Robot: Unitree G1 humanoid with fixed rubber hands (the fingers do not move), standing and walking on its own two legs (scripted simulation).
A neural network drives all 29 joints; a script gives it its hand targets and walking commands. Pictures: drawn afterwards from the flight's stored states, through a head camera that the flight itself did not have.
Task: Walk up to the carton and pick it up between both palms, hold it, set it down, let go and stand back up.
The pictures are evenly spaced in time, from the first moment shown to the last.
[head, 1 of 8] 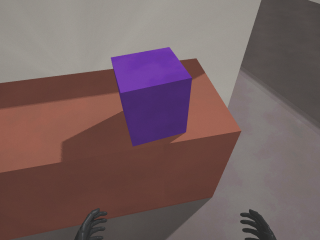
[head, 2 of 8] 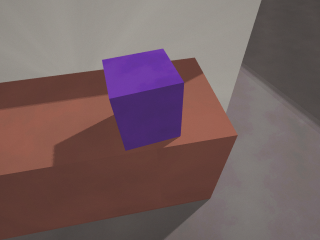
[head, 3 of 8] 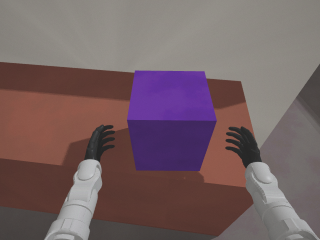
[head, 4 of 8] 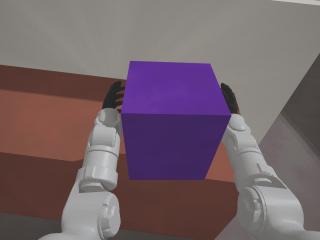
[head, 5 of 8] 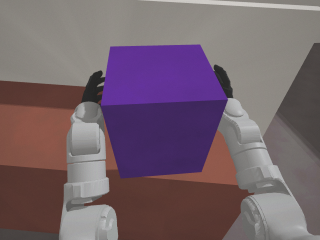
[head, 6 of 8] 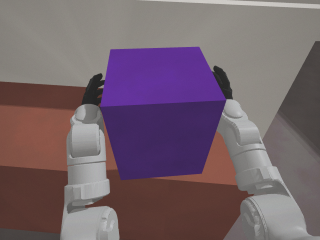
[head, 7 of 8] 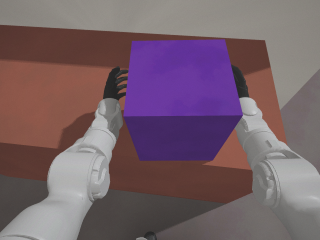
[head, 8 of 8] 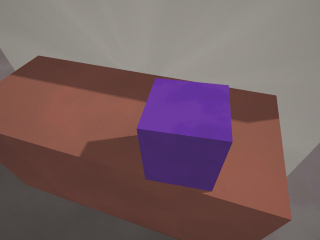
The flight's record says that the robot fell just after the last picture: no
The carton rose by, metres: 0.18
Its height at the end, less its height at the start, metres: +0.00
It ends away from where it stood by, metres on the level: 0.02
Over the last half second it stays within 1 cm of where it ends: yes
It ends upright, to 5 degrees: yes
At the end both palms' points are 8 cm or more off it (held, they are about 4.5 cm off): yes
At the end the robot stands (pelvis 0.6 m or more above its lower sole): yes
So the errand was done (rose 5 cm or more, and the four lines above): yes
